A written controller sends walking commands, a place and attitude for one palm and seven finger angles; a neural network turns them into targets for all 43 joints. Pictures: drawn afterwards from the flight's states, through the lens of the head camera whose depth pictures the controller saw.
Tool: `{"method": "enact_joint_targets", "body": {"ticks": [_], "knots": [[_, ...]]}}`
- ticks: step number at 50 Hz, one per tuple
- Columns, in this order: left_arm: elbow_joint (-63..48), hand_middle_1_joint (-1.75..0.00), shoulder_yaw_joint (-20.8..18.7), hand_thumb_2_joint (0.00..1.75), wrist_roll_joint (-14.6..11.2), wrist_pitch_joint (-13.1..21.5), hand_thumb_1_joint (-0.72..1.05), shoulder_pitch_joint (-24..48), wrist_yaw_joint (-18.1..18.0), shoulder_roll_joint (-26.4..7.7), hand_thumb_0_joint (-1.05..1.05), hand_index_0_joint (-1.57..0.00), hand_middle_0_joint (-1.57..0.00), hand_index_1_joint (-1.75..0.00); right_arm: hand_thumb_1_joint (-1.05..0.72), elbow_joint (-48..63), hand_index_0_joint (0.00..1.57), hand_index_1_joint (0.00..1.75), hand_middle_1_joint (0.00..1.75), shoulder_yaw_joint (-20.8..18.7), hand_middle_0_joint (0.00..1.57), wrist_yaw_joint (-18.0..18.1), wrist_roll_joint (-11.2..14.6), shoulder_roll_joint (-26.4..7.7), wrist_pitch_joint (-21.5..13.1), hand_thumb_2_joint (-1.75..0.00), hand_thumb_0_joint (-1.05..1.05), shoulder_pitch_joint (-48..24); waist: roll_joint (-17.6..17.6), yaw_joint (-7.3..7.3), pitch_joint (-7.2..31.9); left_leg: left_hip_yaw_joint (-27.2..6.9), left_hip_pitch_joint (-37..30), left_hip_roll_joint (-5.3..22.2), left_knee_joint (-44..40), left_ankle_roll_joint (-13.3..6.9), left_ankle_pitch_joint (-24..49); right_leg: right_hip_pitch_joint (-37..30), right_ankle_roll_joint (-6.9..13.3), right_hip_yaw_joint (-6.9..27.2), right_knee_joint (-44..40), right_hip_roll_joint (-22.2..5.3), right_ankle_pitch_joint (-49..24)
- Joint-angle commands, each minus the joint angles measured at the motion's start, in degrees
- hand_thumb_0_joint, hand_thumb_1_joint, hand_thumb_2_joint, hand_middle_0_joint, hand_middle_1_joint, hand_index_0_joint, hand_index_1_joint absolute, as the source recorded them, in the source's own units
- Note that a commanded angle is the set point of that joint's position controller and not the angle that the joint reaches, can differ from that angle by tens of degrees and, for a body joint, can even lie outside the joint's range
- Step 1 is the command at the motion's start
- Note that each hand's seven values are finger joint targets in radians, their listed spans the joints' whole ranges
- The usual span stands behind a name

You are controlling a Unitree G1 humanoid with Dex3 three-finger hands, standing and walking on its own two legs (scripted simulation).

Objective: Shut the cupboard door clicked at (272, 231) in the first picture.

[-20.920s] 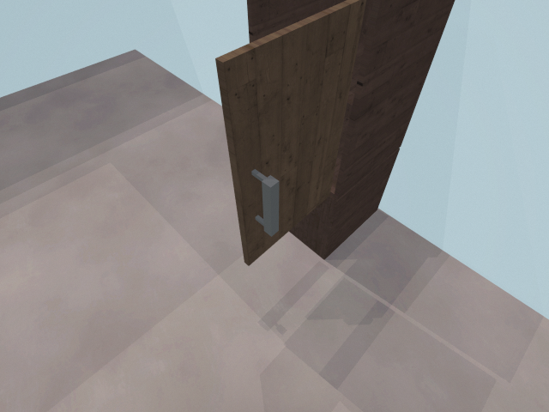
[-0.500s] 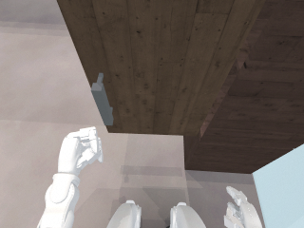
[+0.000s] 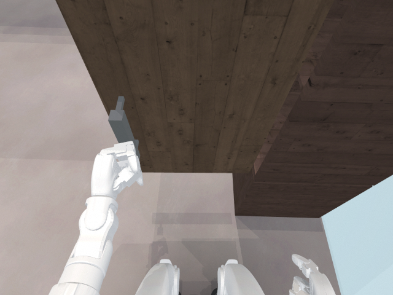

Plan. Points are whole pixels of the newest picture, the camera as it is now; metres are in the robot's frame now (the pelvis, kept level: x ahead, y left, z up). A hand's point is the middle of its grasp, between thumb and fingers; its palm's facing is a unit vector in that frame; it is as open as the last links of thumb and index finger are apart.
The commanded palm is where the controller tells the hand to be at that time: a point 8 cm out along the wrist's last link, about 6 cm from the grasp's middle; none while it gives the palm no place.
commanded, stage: bring the fist close to the handle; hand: left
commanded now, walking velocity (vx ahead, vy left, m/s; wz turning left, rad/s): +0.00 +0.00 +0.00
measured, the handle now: (128, 132) +0.45 +0.17 +0.02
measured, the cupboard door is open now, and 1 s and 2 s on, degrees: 92 83 66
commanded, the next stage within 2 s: push the door shut along its arc in 0.24 s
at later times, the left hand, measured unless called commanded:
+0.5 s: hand (138, 172) +0.35 +0.13 +0.02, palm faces -0.02 -1.00 -0.04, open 3.1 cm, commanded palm +0.35 +0.18 +0.03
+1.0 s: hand (147, 143) +0.42 +0.12 +0.03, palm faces -0.13 -0.99 -0.06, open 3.1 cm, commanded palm +0.41 +0.16 +0.03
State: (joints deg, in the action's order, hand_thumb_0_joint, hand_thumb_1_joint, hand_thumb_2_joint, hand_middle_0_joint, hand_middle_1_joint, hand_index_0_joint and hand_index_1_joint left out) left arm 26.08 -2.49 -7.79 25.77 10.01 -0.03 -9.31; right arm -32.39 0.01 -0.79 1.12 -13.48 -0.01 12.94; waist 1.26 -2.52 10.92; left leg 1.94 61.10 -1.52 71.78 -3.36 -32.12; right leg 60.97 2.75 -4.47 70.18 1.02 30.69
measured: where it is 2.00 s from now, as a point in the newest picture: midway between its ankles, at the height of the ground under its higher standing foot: outside the picture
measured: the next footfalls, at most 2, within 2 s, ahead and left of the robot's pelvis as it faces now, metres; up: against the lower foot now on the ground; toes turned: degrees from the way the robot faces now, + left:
none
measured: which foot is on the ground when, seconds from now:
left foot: down 0.00-1.00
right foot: down 0.00-1.00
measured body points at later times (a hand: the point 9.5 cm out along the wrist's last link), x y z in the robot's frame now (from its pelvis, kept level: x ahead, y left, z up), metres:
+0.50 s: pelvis -0.01 +0.00 +0.00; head +0.09 +0.00 +0.44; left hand +0.35 +0.18 +0.03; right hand +0.15 -0.25 -0.11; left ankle +0.02 +0.08 -0.63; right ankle +0.03 -0.10 -0.63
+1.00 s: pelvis -0.01 +0.00 -0.01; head +0.10 +0.00 +0.43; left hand +0.42 +0.17 +0.03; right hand +0.06 -0.27 -0.13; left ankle +0.02 +0.08 -0.63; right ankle +0.03 -0.10 -0.63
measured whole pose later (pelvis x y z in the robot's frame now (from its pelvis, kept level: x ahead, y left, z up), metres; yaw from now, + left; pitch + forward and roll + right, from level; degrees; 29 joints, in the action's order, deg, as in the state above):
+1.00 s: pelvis -0.01 +0.00 -0.01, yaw +0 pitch +23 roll -1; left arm 50.0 -7.6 -7.5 27.9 33.0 8.7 -15.0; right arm -36.2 -0.3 -0.3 1.6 -15.0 1.1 16.5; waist 1.6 -6.0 10.0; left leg 1.5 65.4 -1.5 73.0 -3.2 -30.9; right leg 65.0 3.1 -5.0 71.3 0.9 29.6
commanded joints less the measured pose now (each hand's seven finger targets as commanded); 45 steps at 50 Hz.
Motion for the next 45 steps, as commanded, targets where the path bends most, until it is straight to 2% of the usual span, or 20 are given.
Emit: {"method": "enact_joint_targets", "body": {"ticks": [1,5,9,11,13,15,16,18,20,22,24,26,27,29,30,32,33,36,44,45], "knots": [[-11.26,-1.50,-2.53,0.90,-0.53,4.52,0.90,11.24,0.32,-5.45,0.00,-1.30,-1.30,-1.50,-0.90,7.07,0.20,0.30,0.30,-3.09,0.20,0.49,0.08,-8.15,-1.55,-0.90,0.00,0.70,-1.50,-0.09,19.60,-4.85,-11.75,1.52,-10.08,2.04,17.57,-15.40,-0.94,4.39,-9.47,-0.86,-17.43],[-13.14,-1.50,-1.77,0.90,-1.08,5.78,0.90,10.15,0.80,-4.77,0.00,-1.30,-1.30,-1.50,-0.90,6.86,0.20,0.30,0.30,-3.37,0.20,0.49,0.05,-8.10,-1.72,-0.90,0.00,0.89,-1.14,-0.20,21.32,-4.96,-13.59,1.58,-9.88,2.07,19.53,-15.89,-0.95,4.31,-9.27,-0.90,-19.26],[-12.35,-1.50,-1.98,0.90,-1.06,5.96,0.90,9.26,1.34,-5.56,0.00,-1.30,-1.30,-1.50,-0.90,6.63,0.20,0.30,0.30,-3.41,0.20,0.67,0.10,-8.31,-1.64,-0.90,0.00,0.73,-0.89,-0.24,19.19,-4.82,-12.12,1.46,-9.77,1.91,17.82,-15.27,-0.88,4.57,-9.64,-0.87,-17.98],[-12.31,-1.50,-2.65,0.90,-1.03,6.11,0.90,10.21,1.37,-5.93,0.00,-1.30,-1.30,-1.50,-0.90,6.48,0.20,0.30,0.30,-3.36,0.20,0.71,0.14,-8.15,-1.50,-0.90,0.00,0.53,-1.44,-0.25,19.54,-4.70,-11.77,1.39,-9.67,1.92,17.19,-15.47,-1.04,4.74,-9.55,-0.96,-17.49],[-13.17,-1.50,-1.11,0.90,-1.15,6.23,0.90,10.05,1.52,-4.46,0.00,-1.30,-1.30,-1.50,-0.90,6.75,0.20,0.30,0.30,-3.35,0.20,0.66,0.20,-7.93,-1.69,-0.90,0.00,0.00,-0.43,-0.15,19.67,-4.71,-12.42,1.32,-9.86,1.96,16.76,-15.11,-0.97,4.61,-9.68,-1.00,-16.70],[-12.52,-1.50,-1.81,0.90,-1.04,5.92,0.90,9.54,1.47,-5.25,0.00,-1.30,-1.30,-1.50,-0.90,6.80,0.20,0.30,0.30,-3.29,0.20,0.72,0.20,-8.12,-1.48,-0.90,0.00,0.21,-0.57,-0.02,19.46,-4.87,-12.52,1.33,-9.94,1.92,16.85,-14.91,-0.89,4.52,-9.67,-0.87,-16.58],[-12.69,-1.50,-1.24,0.90,-1.00,5.98,0.90,11.28,1.41,-4.96,0.00,-1.30,-1.30,-1.50,-0.90,6.75,0.20,0.30,0.30,-3.25,0.20,0.80,0.21,-8.14,-1.46,-0.90,0.00,-0.09,-0.84,-0.68,19.08,-4.99,-12.35,1.44,-9.73,1.87,16.13,-14.10,-1.01,4.52,-9.76,-0.90,-15.87],[-11.81,-1.50,-1.21,0.90,-0.79,5.98,0.90,12.63,1.32,-5.09,0.00,-1.30,-1.30,-1.50,-0.90,6.64,0.20,0.30,0.30,-3.19,0.20,0.90,0.16,-8.15,-1.51,-0.90,0.00,-0.15,-1.24,-0.75,18.75,-4.98,-11.46,1.25,-9.64,1.75,14.06,-13.79,-1.08,4.76,-10.08,-0.93,-13.69],[-10.62,-1.50,-2.34,0.90,-0.16,6.09,0.90,17.14,1.68,-7.25,0.00,-1.30,-1.30,-1.50,-0.90,6.01,0.20,0.30,0.30,-3.09,0.20,1.23,0.17,-8.49,-1.49,-0.90,0.00,0.10,-0.57,-1.45,18.05,-5.25,-11.25,1.37,-9.47,1.78,13.50,-12.61,-0.99,4.82,-9.82,-0.87,-13.05],[-8.78,-1.50,-1.07,0.90,-0.15,6.01,0.90,20.78,2.34,-6.33,0.00,-1.30,-1.30,-1.50,-0.90,5.77,0.20,0.30,0.30,-2.92,0.20,1.33,0.24,-8.47,-1.61,-0.90,0.00,0.10,-0.01,-2.09,18.41,-5.41,-11.34,1.28,-9.18,1.73,12.18,-11.47,-1.05,4.96,-9.98,-0.94,-11.36],[-7.07,-1.50,-3.03,0.90,-0.35,5.87,0.90,24.19,2.72,-8.48,0.00,-1.30,-1.30,-1.50,-0.90,5.06,0.20,0.30,0.30,-2.97,0.20,1.69,0.20,-8.91,-1.67,-0.90,0.00,0.80,-0.06,-2.38,19.16,-5.68,-11.94,1.33,-9.02,1.70,12.83,-11.13,-0.94,4.82,-9.84,-0.80,-11.81],[-5.24,-1.50,-2.53,0.90,-0.50,5.61,0.90,26.84,3.60,-7.95,0.00,-1.30,-1.30,-1.50,-0.90,4.92,0.20,0.30,0.30,-2.77,0.20,1.61,0.35,-8.85,-1.74,-0.90,0.00,0.83,0.87,-2.55,21.04,-5.71,-12.51,1.36,-8.83,1.85,13.82,-11.15,-1.01,4.90,-9.35,-0.95,-12.70],[-4.19,-1.50,-3.14,0.90,-0.91,5.38,0.90,27.17,3.98,-8.06,0.00,-1.30,-1.30,-1.50,-0.90,4.77,0.20,0.30,0.30,-2.85,0.20,1.59,0.39,-8.80,-1.81,-0.90,0.00,1.12,1.55,-2.09,21.48,-5.55,-12.56,1.23,-8.88,1.97,14.41,-11.70,-0.96,4.99,-9.36,-1.00,-13.17],[-1.52,-1.50,-5.03,0.90,-1.06,4.65,0.90,26.70,4.78,-10.10,0.00,-1.30,-1.30,-1.50,-0.90,4.66,0.20,0.30,0.30,-2.93,0.20,1.55,0.45,-9.34,-1.66,-0.90,0.00,2.12,0.73,-1.82,22.75,-5.79,-12.70,1.33,-8.91,2.02,16.09,-12.51,-0.77,4.84,-9.03,-0.76,-14.84],[-0.32,-1.50,-3.75,0.90,-1.12,4.32,0.90,27.46,5.38,-8.45,0.00,-1.30,-1.30,-1.50,-0.90,4.62,0.20,0.30,0.30,-2.81,0.20,1.38,0.50,-9.03,-1.54,-0.90,0.00,2.19,0.68,-2.45,22.78,-5.47,-12.69,1.29,-8.78,1.89,16.79,-12.73,-1.01,5.01,-9.18,-0.85,-16.00],[0.49,-1.50,-4.55,0.90,-1.18,4.39,0.90,30.49,6.04,-9.70,0.00,-1.30,-1.30,-1.50,-0.90,4.46,0.20,0.30,0.30,-2.93,0.20,1.44,0.66,-9.28,-1.35,-0.90,0.00,2.85,-0.63,-2.87,22.44,-5.53,-11.80,1.45,-8.67,1.84,16.56,-12.82,-1.11,5.11,-9.16,-0.85,-16.07],[1.06,-1.50,-3.66,0.90,-1.11,4.42,0.90,31.57,6.49,-8.94,0.00,-1.30,-1.30,-1.50,-0.90,4.28,0.20,0.30,0.30,-2.92,0.20,1.32,0.65,-9.16,-1.38,-0.90,0.00,2.91,0.64,-3.12,22.17,-5.35,-11.83,1.35,-8.57,1.82,15.95,-12.23,-1.12,5.27,-9.44,-0.91,-15.38],[2.51,-1.50,-2.98,0.90,-0.94,4.82,0.90,35.18,7.55,-8.53,0.00,-1.30,-1.30,-1.50,-0.90,3.67,0.20,0.30,0.30,-3.27,0.20,1.25,0.73,-9.55,-1.42,-0.90,0.00,4.08,0.61,-4.08,22.13,-6.02,-13.43,1.63,-8.59,1.85,16.06,-10.03,-1.03,4.78,-9.37,-0.83,-14.60],[7.74,-1.50,-4.74,0.90,-0.29,5.75,0.90,42.58,8.83,-10.88,0.00,-1.30,-1.30,-1.50,-0.90,2.20,0.20,0.30,0.30,-3.59,0.20,0.85,0.46,-10.25,-1.00,-0.90,0.00,6.82,2.46,-4.79,24.08,-6.79,-14.90,1.65,-8.36,1.84,17.41,-7.89,-0.72,4.46,-8.61,-0.58,-14.35],[9.62,-1.50,-4.68,0.90,-0.14,5.59,0.90,43.87,9.06,-10.86,0.00,-1.30,-1.30,-1.50,-0.90,1.81,0.20,0.30,0.30,-3.47,0.20,0.79,0.52,-10.19,-0.80,-0.90,0.00,7.02,1.45,-5.54,23.54,-6.66,-14.14,1.64,-8.20,1.69,16.39,-7.68,-0.89,4.59,-9.00,-0.57,-13.76]]}}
